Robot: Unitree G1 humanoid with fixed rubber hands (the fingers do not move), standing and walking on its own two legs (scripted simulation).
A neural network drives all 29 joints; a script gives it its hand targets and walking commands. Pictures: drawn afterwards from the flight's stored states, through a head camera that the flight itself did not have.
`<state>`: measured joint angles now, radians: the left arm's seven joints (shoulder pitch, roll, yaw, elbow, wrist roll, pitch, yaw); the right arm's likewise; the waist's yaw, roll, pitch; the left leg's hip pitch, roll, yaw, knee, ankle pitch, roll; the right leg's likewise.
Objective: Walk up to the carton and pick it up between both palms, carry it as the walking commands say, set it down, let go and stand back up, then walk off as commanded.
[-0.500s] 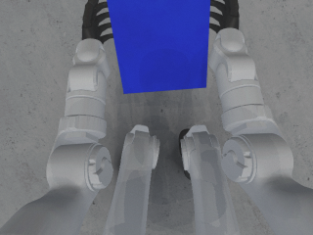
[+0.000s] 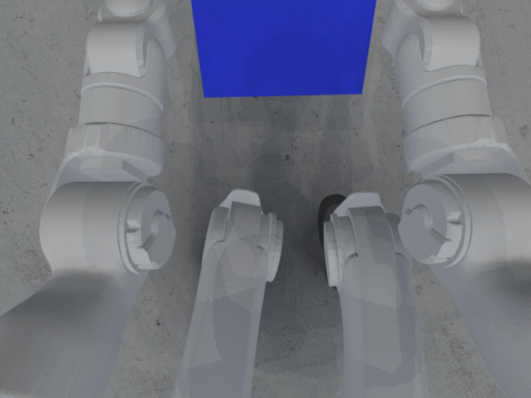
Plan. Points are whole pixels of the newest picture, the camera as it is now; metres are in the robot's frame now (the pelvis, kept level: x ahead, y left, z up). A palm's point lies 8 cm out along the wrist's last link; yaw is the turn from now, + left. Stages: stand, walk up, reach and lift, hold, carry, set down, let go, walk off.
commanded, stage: set down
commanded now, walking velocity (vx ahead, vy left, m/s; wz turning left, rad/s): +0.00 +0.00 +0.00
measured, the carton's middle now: out of the picture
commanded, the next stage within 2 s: none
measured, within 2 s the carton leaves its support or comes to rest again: neither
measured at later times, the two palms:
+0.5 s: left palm out of the picture +0.58 +0.15 -0.21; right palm out of the picture +0.59 -0.13 -0.21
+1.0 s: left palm (172, 3) +0.57 +0.16 -0.23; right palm out of the picture +0.58 -0.13 -0.22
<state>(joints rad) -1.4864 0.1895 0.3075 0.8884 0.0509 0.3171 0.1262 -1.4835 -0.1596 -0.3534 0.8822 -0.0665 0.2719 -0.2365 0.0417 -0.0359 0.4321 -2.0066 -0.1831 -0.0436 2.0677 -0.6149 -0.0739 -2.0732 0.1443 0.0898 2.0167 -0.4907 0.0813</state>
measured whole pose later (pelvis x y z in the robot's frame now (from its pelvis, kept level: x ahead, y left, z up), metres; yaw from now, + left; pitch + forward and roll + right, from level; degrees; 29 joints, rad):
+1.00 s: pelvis +0.02 +0.00 -0.06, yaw +0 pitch +31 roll +0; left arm -1.48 0.26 0.20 0.96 -0.06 0.22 0.06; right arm -1.52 -0.24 -0.25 1.02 0.06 0.20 -0.18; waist 0.02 -0.04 0.50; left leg -2.12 -0.13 -0.01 2.29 -0.71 -0.03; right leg -2.17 0.10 0.04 2.24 -0.60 0.06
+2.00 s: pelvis +0.03 +0.00 -0.07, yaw +0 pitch +30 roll -2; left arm -1.47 0.25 0.24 0.97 -0.01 0.15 0.01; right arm -1.52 -0.27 -0.26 1.09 0.08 0.13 -0.08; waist 0.02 -0.04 0.52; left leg -2.14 -0.09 -0.01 2.37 -0.74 0.00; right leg -2.18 0.09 0.01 2.30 -0.64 0.05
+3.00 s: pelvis +0.02 -0.01 -0.02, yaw +2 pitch +30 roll -1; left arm -1.47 0.43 0.10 0.87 -0.22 0.27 0.14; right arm -1.43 -0.31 -0.16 0.79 0.22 0.26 -0.20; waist -0.01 -0.02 0.52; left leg -2.03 -0.05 0.01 2.17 -0.66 0.02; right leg -2.06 0.05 0.00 2.13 -0.59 0.02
